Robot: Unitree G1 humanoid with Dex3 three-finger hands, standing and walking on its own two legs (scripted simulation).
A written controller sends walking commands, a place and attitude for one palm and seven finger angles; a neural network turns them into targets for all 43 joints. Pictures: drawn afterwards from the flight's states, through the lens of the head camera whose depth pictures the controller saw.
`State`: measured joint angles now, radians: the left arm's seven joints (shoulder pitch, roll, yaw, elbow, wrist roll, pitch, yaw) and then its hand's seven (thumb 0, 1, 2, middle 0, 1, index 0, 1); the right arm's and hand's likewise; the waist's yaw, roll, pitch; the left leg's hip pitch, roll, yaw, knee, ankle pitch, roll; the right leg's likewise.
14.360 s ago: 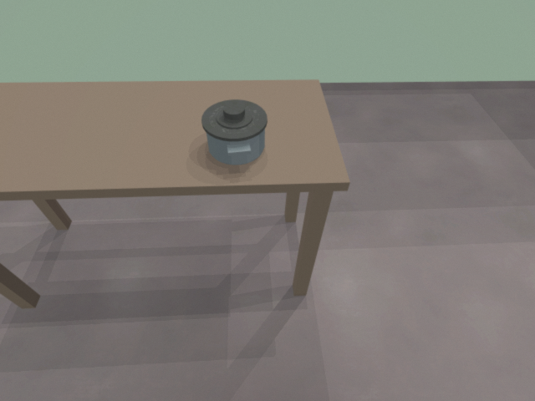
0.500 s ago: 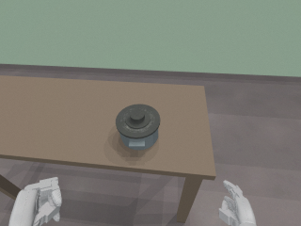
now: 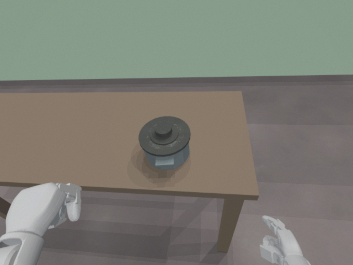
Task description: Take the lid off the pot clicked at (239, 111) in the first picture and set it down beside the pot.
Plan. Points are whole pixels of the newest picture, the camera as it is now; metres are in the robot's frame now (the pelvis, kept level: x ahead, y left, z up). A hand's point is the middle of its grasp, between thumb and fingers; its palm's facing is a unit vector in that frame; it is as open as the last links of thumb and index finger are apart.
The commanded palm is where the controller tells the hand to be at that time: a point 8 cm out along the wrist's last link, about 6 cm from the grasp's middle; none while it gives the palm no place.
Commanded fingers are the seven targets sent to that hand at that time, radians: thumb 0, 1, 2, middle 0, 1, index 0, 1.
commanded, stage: reach forward and open the fingers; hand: left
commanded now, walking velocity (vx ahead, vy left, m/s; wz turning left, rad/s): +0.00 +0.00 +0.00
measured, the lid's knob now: (163, 129) +0.47 +0.11 +0.03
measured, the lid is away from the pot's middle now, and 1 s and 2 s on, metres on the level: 0.00 0.00 0.00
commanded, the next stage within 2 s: move the open hand above the knob in 0.88 s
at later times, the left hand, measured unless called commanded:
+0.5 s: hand (61, 197) +0.21 +0.27 +0.09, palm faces -0.20 -0.06 -0.98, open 6.8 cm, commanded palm +0.20 +0.27 +0.15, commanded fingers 0.00 -0.18 1.28 -0.84 -0.19 -0.84 -0.19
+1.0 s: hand (66, 170) +0.27 +0.28 +0.10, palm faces -0.17 -0.05 -0.98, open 10.1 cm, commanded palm +0.26 +0.28 +0.16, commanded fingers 0.00 -0.28 1.36 -0.81 -0.08 -0.81 -0.08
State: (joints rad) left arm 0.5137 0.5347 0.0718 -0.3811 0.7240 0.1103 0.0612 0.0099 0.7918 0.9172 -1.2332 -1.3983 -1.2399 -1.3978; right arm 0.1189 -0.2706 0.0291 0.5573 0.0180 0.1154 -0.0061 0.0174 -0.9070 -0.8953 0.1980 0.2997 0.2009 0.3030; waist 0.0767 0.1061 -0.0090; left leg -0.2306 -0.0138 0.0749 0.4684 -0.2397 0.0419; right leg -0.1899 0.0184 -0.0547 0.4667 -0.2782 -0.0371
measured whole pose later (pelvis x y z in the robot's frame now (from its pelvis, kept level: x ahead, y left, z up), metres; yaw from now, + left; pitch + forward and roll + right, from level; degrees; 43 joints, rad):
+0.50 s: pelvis -0.02 +0.01 +0.01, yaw +2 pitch -2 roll -1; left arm 0.14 0.60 0.00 -0.14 0.80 -0.02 -0.18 0.00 0.10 1.18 -0.96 -0.52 -0.97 -0.52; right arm 0.12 -0.28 0.02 0.58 0.04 0.13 0.01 0.02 -0.91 -0.90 0.20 0.30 0.20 0.30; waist 0.05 0.13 0.03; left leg -0.19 -0.04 0.04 0.39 -0.16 0.06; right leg -0.14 0.00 -0.09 0.38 -0.21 -0.02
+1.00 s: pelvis -0.02 +0.03 +0.00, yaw +3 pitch -1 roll -1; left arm -0.09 0.60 -0.05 0.00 0.82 0.03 -0.22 0.00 -0.26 1.34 -0.82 -0.09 -0.83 -0.09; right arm 0.12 -0.28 0.02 0.58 0.06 0.14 0.02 0.02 -0.91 -0.90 0.20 0.30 0.20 0.30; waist 0.04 0.12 0.03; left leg -0.21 -0.06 0.04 0.38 -0.16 0.08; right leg -0.15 -0.02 -0.09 0.39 -0.21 0.00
